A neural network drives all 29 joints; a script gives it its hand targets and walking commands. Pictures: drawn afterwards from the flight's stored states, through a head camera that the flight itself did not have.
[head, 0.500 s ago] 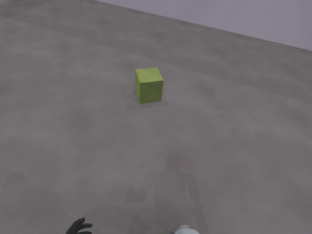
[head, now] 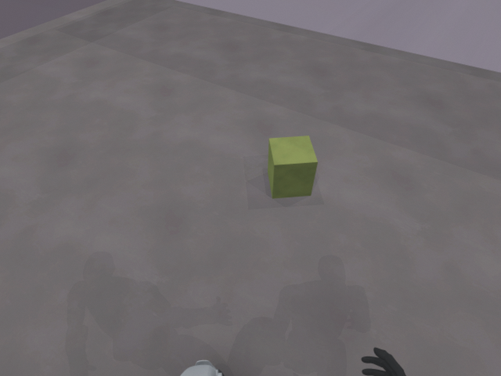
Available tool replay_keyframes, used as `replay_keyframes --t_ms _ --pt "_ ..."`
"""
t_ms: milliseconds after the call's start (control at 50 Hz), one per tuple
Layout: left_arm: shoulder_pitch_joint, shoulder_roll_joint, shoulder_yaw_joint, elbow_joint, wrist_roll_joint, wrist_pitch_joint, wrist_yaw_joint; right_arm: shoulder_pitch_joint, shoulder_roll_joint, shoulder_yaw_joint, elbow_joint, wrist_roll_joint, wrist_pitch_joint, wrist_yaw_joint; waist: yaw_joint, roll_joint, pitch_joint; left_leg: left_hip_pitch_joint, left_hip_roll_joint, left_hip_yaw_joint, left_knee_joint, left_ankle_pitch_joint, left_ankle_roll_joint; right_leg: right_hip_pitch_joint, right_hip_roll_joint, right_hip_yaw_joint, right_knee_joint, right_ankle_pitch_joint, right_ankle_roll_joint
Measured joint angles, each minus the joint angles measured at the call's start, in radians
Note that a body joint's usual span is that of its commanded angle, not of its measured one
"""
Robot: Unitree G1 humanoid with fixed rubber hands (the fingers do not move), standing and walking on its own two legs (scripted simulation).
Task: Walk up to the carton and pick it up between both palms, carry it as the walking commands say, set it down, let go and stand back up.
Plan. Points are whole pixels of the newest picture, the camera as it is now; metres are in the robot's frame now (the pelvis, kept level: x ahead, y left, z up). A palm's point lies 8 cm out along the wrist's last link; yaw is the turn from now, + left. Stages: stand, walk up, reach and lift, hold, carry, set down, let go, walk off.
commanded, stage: walk up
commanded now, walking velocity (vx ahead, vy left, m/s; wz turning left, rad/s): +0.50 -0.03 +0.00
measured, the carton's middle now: (290, 167) +1.23 -0.07 -0.66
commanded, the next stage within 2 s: none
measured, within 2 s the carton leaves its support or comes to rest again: neither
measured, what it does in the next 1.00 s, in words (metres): walks ahead: left foot, then right foot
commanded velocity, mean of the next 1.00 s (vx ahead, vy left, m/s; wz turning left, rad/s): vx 0.49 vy -0.05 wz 0.00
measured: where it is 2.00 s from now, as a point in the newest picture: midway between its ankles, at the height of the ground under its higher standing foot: (287, 274)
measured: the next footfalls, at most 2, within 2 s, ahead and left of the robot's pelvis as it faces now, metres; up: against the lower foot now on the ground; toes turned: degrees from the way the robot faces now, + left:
left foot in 0.08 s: +0.20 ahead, +0.15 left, +0.00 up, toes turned +10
right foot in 0.62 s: +0.44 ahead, -0.17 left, +0.00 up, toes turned -9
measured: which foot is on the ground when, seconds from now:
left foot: up 0.00-0.06, down 0.08-0.62, up 0.64-1.00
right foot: down 0.00-0.10, up 0.12-0.60, down 0.62-1.00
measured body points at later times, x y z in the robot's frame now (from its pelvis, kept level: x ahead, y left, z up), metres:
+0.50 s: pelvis +0.23 +0.01 +0.00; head +0.26 +0.03 +0.45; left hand +0.39 +0.23 -0.14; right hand +0.11 -0.23 -0.12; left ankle +0.16 +0.14 -0.75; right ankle +0.37 -0.17 -0.69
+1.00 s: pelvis +0.47 -0.04 +0.00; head +0.50 -0.06 +0.45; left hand +0.37 +0.20 -0.13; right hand +0.63 -0.27 -0.14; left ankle +0.61 +0.12 -0.69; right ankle +0.40 -0.16 -0.75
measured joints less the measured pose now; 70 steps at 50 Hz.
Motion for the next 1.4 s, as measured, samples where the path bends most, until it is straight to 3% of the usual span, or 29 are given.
replay_keyframes --t_ms 80,120,160,220,320,420,560,600,620,660,700,740,900,1020,1100,1160,1200,1240,1320,1400 --pt "0.022 0.007 -0.005 0.01 -0.011 0.015 0.003 -0.021 0.02 0.003 -0.019 -0.005 -0.032 -0.011 0.004 -0.017 -0.011 0.124 -0.012 0.047 -0.128 -0.081 0.02 0.018 -0.011 0.003 0.105 -0.119 0.026" --pt "-0.011 0.017 -0.003 0.015 -0.018 0.029 0.004 -0.007 0.026 -0.013 -0.015 -0.011 -0.054 -0.029 -0.004 -0.04 -0.004 0.117 -0.022 0.057 -0.063 -0.089 0.059 -0.093 -0.026 0.055 0.39 -0.205 -0.006" --pt "-0.069 0.032 0.009 0.008 -0.018 0.037 0.001 0.049 0.025 -0.02 0.002 -0.005 -0.058 -0.044 -0.005 -0.052 0.0 0.141 -0.014 0.062 -0.047 -0.136 0.073 -0.247 0.003 0.114 0.702 -0.177 -0.027" --pt "-0.148 0.051 0.017 -0.013 -0.008 0.039 -0.011 0.156 0.02 -0.02 0.047 0.001 -0.058 -0.051 -0.044 -0.071 -0.001 0.232 -0.02 0.063 -0.138 -0.134 0.064 -0.412 -0.009 0.113 0.874 -0.027 -0.037" --pt "-0.261 0.057 0.022 -0.069 0.009 0.072 -0.036 0.331 0.019 -0.022 0.1 0.009 -0.074 -0.057 -0.11 -0.065 0.002 0.368 -0.016 0.052 -0.267 -0.129 0.053 -0.576 -0.033 0.102 0.82 0.127 -0.011" --pt "-0.354 0.049 0.017 -0.113 0.008 0.089 -0.063 0.45 0.043 -0.031 0.135 0.003 -0.073 -0.062 -0.154 -0.058 0.012 0.479 -0.003 0.047 -0.333 -0.159 0.022 -0.618 -0.034 0.086 0.625 0.228 0.003" --pt "-0.44 0.024 0.0 -0.142 -0.001 0.077 -0.075 0.481 0.05 -0.034 0.144 0.001 -0.065 -0.067 -0.186 -0.037 0.004 0.596 0.023 0.057 -0.36 -0.245 -0.047 -0.522 -0.01 0.047 0.35 0.18 -0.018" --pt "-0.443 0.019 -0.004 -0.146 -0.001 0.056 -0.065 0.482 0.042 -0.027 0.148 0.002 -0.06 -0.064 -0.184 -0.024 -0.014 0.584 0.037 0.056 -0.283 -0.315 -0.055 -0.458 -0.005 0.014 0.279 0.144 -0.038" --pt "-0.443 0.02 -0.002 -0.146 -0.001 0.039 -0.056 0.481 0.04 -0.021 0.148 0.003 -0.056 -0.062 -0.179 -0.021 -0.024 0.541 0.048 0.047 -0.178 -0.367 -0.034 -0.436 -0.005 0.009 0.264 0.113 -0.051" --pt "-0.428 0.01 0.004 -0.134 -0.001 0.014 -0.034 0.425 0.028 -0.01 0.14 0.008 -0.052 -0.06 -0.156 0.005 -0.009 0.399 0.043 -0.043 0.157 -0.418 0.011 -0.453 0.011 0.003 0.344 0.067 -0.063" --pt "-0.37 0.009 -0.002 -0.115 -0.002 0.005 -0.023 0.357 0.015 -0.013 0.124 0.006 -0.054 -0.058 -0.138 0.013 -0.001 0.271 0.008 -0.088 0.4 -0.377 0.033 -0.407 0.011 0.0 0.326 0.059 -0.063" --pt "-0.305 0.008 -0.003 -0.087 -0.006 -0.002 -0.015 0.293 -0.003 -0.018 0.103 0.003 -0.051 -0.051 -0.114 0.022 0.004 0.178 0.0 -0.08 0.478 -0.3 0.038 -0.335 0.012 -0.003 0.259 0.065 -0.059" --pt "-0.071 0.007 -0.002 -0.023 -0.007 -0.016 -0.001 0.115 -0.033 -0.026 0.025 -0.015 0.0 -0.015 -0.02 0.015 0.006 -0.029 -0.005 -0.038 0.334 -0.061 0.011 -0.12 -0.002 0.012 0.067 0.059 -0.039" --pt "0.003 -0.015 -0.005 -0.003 -0.002 -0.008 0.004 0.01 -0.011 -0.003 -0.001 -0.002 0.004 -0.003 0.002 0.007 0.015 -0.002 -0.011 -0.012 0.019 0.0 -0.005 -0.009 -0.009 0.01 0.002 0.016 -0.003" --pt "0.02 -0.006 -0.008 0.005 -0.01 0.013 0.01 -0.007 0.015 0.009 -0.021 -0.003 -0.023 -0.016 -0.004 -0.013 0.008 0.11 -0.024 0.032 -0.126 -0.052 0.009 0.017 -0.016 0.002 0.088 -0.091 0.028" --pt "-0.024 0.011 -0.006 0.002 -0.021 0.036 0.016 0.021 0.023 -0.006 -0.019 -0.006 -0.05 -0.04 -0.01 -0.04 0.019 0.124 -0.033 0.044 -0.073 -0.063 0.072 -0.126 -0.018 0.07 0.46 -0.222 0.004" --pt "-0.082 0.031 0.01 -0.011 -0.02 0.05 0.015 0.072 0.025 -0.005 -0.009 0.003 -0.05 -0.055 -0.009 -0.057 0.029 0.148 -0.022 0.05 -0.071 -0.105 0.077 -0.264 0.012 0.111 0.717 -0.221 0.0" --pt "-0.131 0.05 0.018 -0.023 -0.013 0.061 0.007 0.127 0.023 -0.004 0.012 0.007 -0.046 -0.065 -0.032 -0.072 0.03 0.188 -0.018 0.05 -0.119 -0.099 0.059 -0.366 0.014 0.108 0.829 -0.155 0.002" --pt "-0.21 0.065 0.025 -0.05 0.0 0.096 -0.012 0.228 0.013 -0.011 0.054 0.006 -0.044 -0.069 -0.08 -0.074 0.023 0.258 -0.013 0.043 -0.199 -0.087 0.061 -0.482 -0.002 0.098 0.834 -0.047 0.012" --pt "-0.271 0.061 0.021 -0.079 0.002 0.117 -0.028 0.305 0.016 -0.021 0.075 -0.002 -0.044 -0.071 -0.109 -0.063 0.011 0.317 -0.003 0.042 -0.257 -0.082 0.047 -0.512 -0.012 0.094 0.715 0.023 0.02"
